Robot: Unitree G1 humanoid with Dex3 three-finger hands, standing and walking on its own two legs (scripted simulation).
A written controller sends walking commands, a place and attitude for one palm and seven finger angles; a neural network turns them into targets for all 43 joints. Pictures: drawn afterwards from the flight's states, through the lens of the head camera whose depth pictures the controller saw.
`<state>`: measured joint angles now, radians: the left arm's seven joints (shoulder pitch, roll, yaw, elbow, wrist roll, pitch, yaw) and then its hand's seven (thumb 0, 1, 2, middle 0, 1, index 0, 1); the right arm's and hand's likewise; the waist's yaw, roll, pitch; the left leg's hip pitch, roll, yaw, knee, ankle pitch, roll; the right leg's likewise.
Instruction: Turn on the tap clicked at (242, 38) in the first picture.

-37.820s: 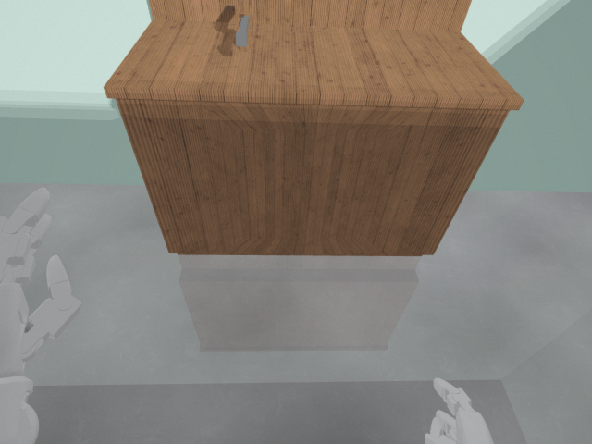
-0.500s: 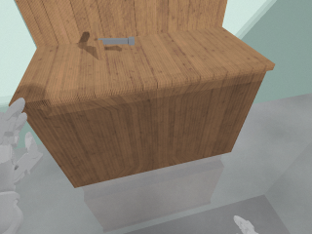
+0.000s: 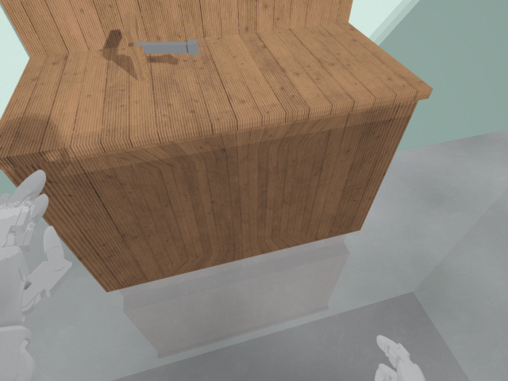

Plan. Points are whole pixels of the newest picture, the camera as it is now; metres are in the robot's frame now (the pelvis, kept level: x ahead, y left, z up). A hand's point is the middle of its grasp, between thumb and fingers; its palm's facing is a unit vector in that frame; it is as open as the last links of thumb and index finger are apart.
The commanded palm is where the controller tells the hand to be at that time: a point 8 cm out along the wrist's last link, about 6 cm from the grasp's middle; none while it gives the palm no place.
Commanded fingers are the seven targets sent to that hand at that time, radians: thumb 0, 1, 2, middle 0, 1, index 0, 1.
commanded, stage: stand and check the lever's angle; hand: left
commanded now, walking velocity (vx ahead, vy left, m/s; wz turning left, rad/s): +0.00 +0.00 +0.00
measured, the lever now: (193, 47) +0.87 +0.21 +0.12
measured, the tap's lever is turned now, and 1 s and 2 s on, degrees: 76 76 76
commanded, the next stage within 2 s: stand and wait in 0.10 s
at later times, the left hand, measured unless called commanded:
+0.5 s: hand (78, 232) +0.25 +0.23 +0.16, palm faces +0.34 -0.87 -0.37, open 7.4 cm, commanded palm +0.20 +0.28 +0.19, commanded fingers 0.00 0.90 0.90 -0.20 -0.30 -0.20 -0.30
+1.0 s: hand (46, 237) +0.24 +0.26 +0.17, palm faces +0.36 -0.86 -0.35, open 7.4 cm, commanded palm +0.19 +0.30 +0.19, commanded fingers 0.00 0.90 0.90 -0.20 -0.30 -0.20 -0.30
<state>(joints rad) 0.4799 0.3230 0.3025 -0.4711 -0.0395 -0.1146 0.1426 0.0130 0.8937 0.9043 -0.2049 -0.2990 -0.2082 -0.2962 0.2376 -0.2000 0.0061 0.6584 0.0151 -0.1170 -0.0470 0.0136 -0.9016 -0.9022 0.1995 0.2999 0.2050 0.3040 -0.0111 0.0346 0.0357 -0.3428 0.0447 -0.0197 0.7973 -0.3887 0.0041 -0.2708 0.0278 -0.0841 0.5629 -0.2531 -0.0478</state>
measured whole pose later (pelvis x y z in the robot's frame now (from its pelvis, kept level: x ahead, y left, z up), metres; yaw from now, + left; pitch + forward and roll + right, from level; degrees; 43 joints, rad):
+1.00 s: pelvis +0.02 +0.03 +0.02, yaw -2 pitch -1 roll -1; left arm 0.47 0.35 0.31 -0.49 -0.05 -0.13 0.16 0.01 0.89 0.90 -0.21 -0.30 -0.21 -0.30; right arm 0.18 -0.19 0.01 0.61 0.00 -0.10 -0.07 0.01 -0.90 -0.90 0.20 0.30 0.21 0.30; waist 0.01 0.00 0.03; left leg -0.22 0.01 0.03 0.45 -0.21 0.02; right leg -0.17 0.01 -0.03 0.39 -0.20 0.00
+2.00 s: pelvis +0.02 +0.03 +0.02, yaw -2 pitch -1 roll -1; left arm 0.48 0.33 0.30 -0.46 -0.06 -0.13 0.15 0.01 0.89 0.90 -0.21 -0.30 -0.21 -0.30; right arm 0.17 -0.21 0.00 0.61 0.00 -0.09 -0.07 0.01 -0.90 -0.90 0.20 0.30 0.21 0.30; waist 0.01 0.02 0.01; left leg -0.21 0.01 0.03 0.44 -0.21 0.02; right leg -0.16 0.01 -0.03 0.37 -0.19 0.00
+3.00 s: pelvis +0.02 +0.03 +0.02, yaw -2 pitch -1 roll -1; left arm 0.47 0.33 0.29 -0.44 -0.05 -0.13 0.15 0.01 0.89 0.90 -0.21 -0.30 -0.21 -0.30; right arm 0.17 -0.20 0.01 0.62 0.00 -0.09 -0.07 0.01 -0.90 -0.90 0.20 0.30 0.21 0.30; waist 0.02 0.02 0.01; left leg -0.22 0.01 0.03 0.44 -0.20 0.02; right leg -0.17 0.00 -0.03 0.36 -0.18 0.01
